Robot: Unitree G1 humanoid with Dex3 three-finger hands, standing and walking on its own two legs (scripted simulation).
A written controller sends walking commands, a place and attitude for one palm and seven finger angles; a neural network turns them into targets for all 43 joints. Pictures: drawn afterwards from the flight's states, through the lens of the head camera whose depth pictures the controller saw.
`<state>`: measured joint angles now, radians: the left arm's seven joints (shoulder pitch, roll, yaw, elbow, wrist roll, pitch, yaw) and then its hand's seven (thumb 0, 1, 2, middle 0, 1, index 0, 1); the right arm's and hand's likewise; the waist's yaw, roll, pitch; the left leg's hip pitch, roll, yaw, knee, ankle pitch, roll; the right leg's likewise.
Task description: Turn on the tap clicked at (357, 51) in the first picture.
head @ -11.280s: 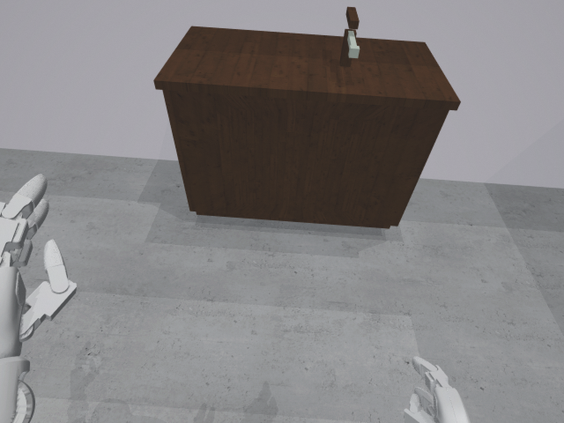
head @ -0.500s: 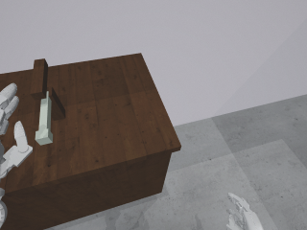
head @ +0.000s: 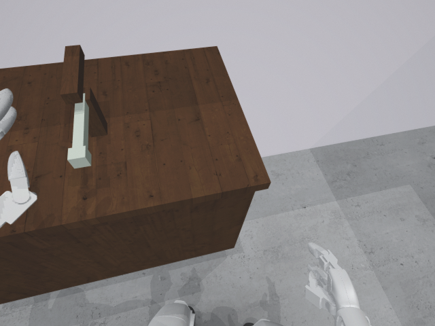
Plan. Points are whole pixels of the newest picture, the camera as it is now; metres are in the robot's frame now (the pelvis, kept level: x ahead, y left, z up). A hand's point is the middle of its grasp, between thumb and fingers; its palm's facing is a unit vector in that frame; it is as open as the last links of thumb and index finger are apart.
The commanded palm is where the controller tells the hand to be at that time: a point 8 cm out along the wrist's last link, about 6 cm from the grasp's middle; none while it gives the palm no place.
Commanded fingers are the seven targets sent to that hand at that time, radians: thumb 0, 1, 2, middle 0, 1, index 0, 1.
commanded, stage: shuffle to correct the standing spot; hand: left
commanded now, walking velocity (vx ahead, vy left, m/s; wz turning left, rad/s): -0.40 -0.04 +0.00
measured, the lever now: (79, 157) +0.35 +0.28 +0.07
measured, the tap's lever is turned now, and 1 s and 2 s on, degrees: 0 0 0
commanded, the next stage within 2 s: come to a stop and stand still in 0.06 s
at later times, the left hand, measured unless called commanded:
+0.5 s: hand out of the picture +0.11 +0.25 +0.15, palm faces +0.35 -0.85 -0.39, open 7.4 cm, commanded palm +0.05 +0.28 +0.19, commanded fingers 0.00 0.90 0.90 -0.20 -0.30 -0.20 -0.30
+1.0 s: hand out of the picture +0.08 +0.23 +0.18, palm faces +0.35 -0.86 -0.37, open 7.4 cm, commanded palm +0.03 +0.28 +0.19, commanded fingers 0.00 0.90 0.90 -0.20 -0.30 -0.20 -0.30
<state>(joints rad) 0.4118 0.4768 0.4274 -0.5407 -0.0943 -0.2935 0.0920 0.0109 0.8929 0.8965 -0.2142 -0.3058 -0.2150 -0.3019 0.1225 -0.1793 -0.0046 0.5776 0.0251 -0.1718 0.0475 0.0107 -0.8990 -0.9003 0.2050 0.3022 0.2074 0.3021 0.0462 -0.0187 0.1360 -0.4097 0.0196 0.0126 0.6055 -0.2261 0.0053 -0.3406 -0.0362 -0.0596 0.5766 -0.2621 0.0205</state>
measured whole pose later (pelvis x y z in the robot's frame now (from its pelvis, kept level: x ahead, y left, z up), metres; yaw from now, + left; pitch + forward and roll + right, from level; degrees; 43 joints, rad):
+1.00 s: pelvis -0.14 +0.00 +0.00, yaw +0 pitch -3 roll +0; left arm 0.42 0.37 0.33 -0.51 -0.05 -0.15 0.10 0.01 0.89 0.90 -0.21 -0.31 -0.21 -0.30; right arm 0.19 -0.19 0.02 0.64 0.01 -0.12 -0.01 0.01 -0.90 -0.90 0.20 0.30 0.21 0.30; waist 0.02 -0.02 0.07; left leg -0.34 0.01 0.04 0.75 -0.41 0.02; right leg -0.29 0.00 -0.04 0.57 -0.24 -0.04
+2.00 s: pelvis -0.07 +0.00 +0.00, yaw -1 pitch -1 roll -2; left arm 0.38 0.35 0.36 -0.46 -0.05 -0.17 0.12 0.01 0.90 0.90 -0.21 -0.31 -0.21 -0.30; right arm 0.21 -0.20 0.02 0.57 0.02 -0.06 -0.02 0.01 -0.90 -0.90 0.20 0.30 0.21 0.30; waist 0.00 0.01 0.02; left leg -0.23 0.06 0.05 0.67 -0.42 0.00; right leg -0.23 0.03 -0.03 0.61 -0.36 -0.03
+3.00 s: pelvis +0.00 -0.05 +0.01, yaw -2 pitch -2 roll +1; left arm 0.35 0.28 0.33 -0.35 -0.02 -0.14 0.14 0.01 0.89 0.90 -0.21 -0.31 -0.21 -0.30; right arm 0.25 -0.21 0.01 0.65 0.01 -0.07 -0.03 0.01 -0.90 -0.90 0.20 0.30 0.21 0.30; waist 0.04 -0.03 0.01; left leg -0.42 0.05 0.09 0.90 -0.39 0.00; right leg -0.19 -0.01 -0.08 0.47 -0.25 -0.06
